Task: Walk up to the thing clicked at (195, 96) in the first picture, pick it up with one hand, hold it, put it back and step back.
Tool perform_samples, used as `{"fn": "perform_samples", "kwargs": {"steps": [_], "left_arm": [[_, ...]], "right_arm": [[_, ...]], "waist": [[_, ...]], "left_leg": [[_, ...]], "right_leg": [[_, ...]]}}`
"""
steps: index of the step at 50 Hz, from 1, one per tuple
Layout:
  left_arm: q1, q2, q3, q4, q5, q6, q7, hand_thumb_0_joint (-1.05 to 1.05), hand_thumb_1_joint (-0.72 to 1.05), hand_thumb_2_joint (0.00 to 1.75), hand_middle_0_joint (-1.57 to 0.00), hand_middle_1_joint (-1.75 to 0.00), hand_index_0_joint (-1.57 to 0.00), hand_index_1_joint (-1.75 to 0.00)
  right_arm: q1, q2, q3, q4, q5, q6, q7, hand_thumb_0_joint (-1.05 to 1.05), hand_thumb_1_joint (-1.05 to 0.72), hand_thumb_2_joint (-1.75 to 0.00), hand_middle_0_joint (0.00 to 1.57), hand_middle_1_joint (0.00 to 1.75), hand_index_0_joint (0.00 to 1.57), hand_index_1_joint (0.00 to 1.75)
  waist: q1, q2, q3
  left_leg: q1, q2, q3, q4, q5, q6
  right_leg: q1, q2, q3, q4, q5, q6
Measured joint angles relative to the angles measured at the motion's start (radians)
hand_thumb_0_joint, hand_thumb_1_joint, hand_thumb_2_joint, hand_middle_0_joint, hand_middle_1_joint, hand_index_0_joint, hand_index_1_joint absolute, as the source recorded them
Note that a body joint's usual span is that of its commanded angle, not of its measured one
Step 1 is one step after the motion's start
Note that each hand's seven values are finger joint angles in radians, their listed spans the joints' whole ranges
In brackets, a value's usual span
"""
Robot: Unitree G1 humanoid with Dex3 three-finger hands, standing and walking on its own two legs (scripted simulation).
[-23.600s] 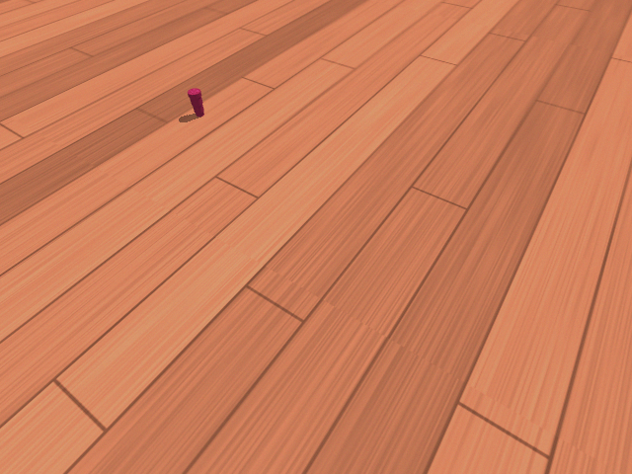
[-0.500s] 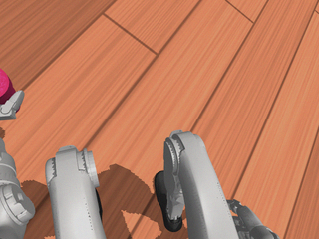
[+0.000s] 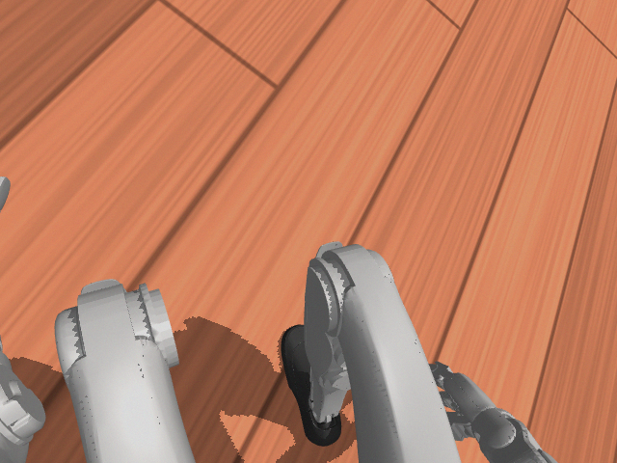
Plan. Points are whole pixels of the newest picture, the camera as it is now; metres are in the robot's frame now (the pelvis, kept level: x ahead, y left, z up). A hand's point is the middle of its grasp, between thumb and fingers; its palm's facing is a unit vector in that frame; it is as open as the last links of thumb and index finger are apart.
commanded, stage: lower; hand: left
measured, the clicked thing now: out of the picture +0.44 +0.33 -0.13
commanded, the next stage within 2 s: loosen in 1.12 s
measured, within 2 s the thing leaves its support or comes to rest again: rests again in 1.36 s
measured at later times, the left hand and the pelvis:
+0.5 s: hand out of the picture +0.45 +0.32 -0.17, palm faces +0.46 -0.89 -0.02, open 9.4 cm; pelvis +0.00 +0.01 -0.01, yaw -3 degrees
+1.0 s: hand out of the picture +0.45 +0.32 -0.19, palm faces +0.46 -0.89 -0.01, open 9.4 cm; pelvis -0.01 +0.01 -0.02, yaw -5 degrees
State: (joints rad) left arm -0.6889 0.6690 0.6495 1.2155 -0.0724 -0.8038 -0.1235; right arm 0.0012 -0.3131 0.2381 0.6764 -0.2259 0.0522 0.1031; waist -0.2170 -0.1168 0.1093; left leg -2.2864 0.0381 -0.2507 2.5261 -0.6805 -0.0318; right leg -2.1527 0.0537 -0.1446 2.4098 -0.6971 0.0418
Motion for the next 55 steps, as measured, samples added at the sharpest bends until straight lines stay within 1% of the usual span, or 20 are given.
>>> {"fn": "perform_samples", "kwargs": {"steps": [5, 10, 14, 21, 27, 32, 37, 42, 49, 52, 55], "left_arm": [[0.013, 0.01, 0.004, 0.008, 0.005, -0.012, 0.021, 0.01, -0.33, 1.12, -0.8, -1.07, -0.76, -1.04], [0.004, 0.045, 0.001, 0.064, 0.002, -0.036, 0.048, 0.01, -0.33, 1.12, -0.8, -1.07, -0.76, -1.04], [-0.012, 0.076, 0.005, 0.097, 0.003, -0.067, 0.053, 0.01, -0.33, 1.12, -0.8, -1.06, -0.76, -1.04], [-0.014, 0.125, 0.035, 0.135, 0.012, -0.107, 0.06, 0.01, -0.33, 1.12, -0.8, -1.06, -0.77, -1.04], [0.005, 0.158, 0.055, 0.15, 0.012, -0.123, 0.076, 0.01, -0.33, 1.12, -0.8, -1.06, -0.77, -1.04], [0.005, 0.181, 0.043, 0.169, 0.004, -0.141, 0.086, 0.01, -0.33, 1.12, -0.81, -1.06, -0.77, -1.04], [-0.01, 0.202, 0.021, 0.199, 0.0, -0.159, 0.09, 0.01, -0.33, 1.12, -0.8, -1.06, -0.77, -1.04], [-0.015, 0.218, 0.014, 0.224, 0.0, -0.175, 0.095, 0.01, -0.33, 1.12, -0.81, -1.06, -0.77, -1.04], [-0.006, 0.239, 0.028, 0.247, 0.007, -0.188, 0.111, 0.01, -0.34, 1.13, -0.81, -1.06, -0.77, -1.03], [-0.002, 0.249, 0.033, 0.25, 0.01, -0.193, 0.121, 0.01, -0.34, 1.13, -0.81, -1.06, -0.77, -1.03], [0.0, 0.257, 0.028, 0.251, 0.01, -0.2, 0.126, 0.01, -0.34, 1.13, -0.81, -1.06, -0.77, -1.03]], "right_arm": [[-0.002, -0.003, 0.02, -0.006, -0.01, 0.004, 0.005, 0.0, -0.9, -0.9, 0.21, 0.3, 0.2, 0.3], [-0.02, -0.012, 0.052, -0.012, -0.025, 0.003, 0.009, 0.0, -0.91, -0.9, 0.21, 0.3, 0.2, 0.3], [-0.038, -0.019, 0.08, -0.02, -0.039, -0.001, 0.012, 0.0, -0.91, -0.9, 0.21, 0.3, 0.2, 0.3], [-0.068, -0.028, 0.128, -0.041, -0.066, 0.0, 0.014, 0.0, -0.92, -0.9, 0.21, 0.3, 0.2, 0.3], [-0.089, -0.038, 0.158, -0.053, -0.086, 0.002, 0.013, 0.0, -0.92, -0.9, 0.21, 0.3, 0.2, 0.3], [-0.1, -0.043, 0.179, -0.057, -0.097, -0.001, 0.014, 0.0, -0.92, -0.9, 0.21, 0.3, 0.2, 0.3], [-0.113, -0.046, 0.201, -0.066, -0.105, -0.003, 0.015, 0.0, -0.92, -0.9, 0.21, 0.3, 0.2, 0.3], [-0.134, -0.047, 0.223, -0.081, -0.114, -0.003, 0.013, 0.0, -0.91, -0.9, 0.21, 0.3, 0.2, 0.3], [-0.157, -0.048, 0.25, -0.102, -0.124, 0.0, 0.008, 0.0, -0.91, -0.9, 0.21, 0.3, 0.2, 0.3], [-0.161, -0.049, 0.259, -0.106, -0.13, 0.0, 0.007, 0.0, -0.91, -0.9, 0.21, 0.3, 0.2, 0.3], [-0.162, -0.051, 0.265, -0.107, -0.134, 0.001, 0.005, 0.0, -0.91, -0.9, 0.21, 0.3, 0.2, 0.3]], "waist": [[-0.003, -0.014, 0.017], [-0.014, -0.03, 0.045], [-0.026, -0.051, 0.074], [-0.046, -0.085, 0.112], [-0.05, -0.101, 0.14], [-0.046, -0.115, 0.154], [-0.045, -0.129, 0.163], [-0.049, -0.14, 0.175], [-0.055, -0.157, 0.192], [-0.054, -0.166, 0.198], [-0.05, -0.172, 0.204]], "left_leg": [[0.0, -0.004, -0.01, 0.009, 0.004, -0.002], [0.003, -0.004, -0.022, 0.021, 0.006, 0.0], [0.005, -0.004, -0.034, 0.037, 0.003, 0.0], [0.017, -0.002, -0.064, 0.066, -0.013, -0.003], [0.025, -0.001, -0.082, 0.081, -0.02, 0.0], [0.028, -0.002, -0.09, 0.087, -0.018, 0.003], [0.032, -0.002, -0.099, 0.095, -0.017, 0.004], [0.041, 0.0, -0.113, 0.104, -0.021, 0.006], [0.05, 0.004, -0.129, 0.114, -0.023, 0.01], [0.052, 0.007, -0.132, 0.117, -0.023, 0.012], [0.054, 0.007, -0.136, 0.12, -0.024, 0.014]], "right_leg": [[0.004, 0.0, -0.007, 0.005, 0.004, 0.001], [0.01, 0.005, -0.015, 0.008, 0.011, 0.006], [0.016, 0.011, -0.024, 0.013, 0.014, 0.01], [0.032, 0.022, -0.044, 0.021, 0.013, 0.014], [0.046, 0.03, -0.056, 0.02, 0.014, 0.022], [0.054, 0.032, -0.062, 0.019, 0.018, 0.025], [0.061, 0.036, -0.068, 0.018, 0.023, 0.025], [0.072, 0.043, -0.077, 0.016, 0.027, 0.03], [0.085, 0.053, -0.088, 0.011, 0.036, 0.035], [0.087, 0.056, -0.091, 0.01, 0.039, 0.035], [0.091, 0.058, -0.093, 0.009, 0.041, 0.034]]}}
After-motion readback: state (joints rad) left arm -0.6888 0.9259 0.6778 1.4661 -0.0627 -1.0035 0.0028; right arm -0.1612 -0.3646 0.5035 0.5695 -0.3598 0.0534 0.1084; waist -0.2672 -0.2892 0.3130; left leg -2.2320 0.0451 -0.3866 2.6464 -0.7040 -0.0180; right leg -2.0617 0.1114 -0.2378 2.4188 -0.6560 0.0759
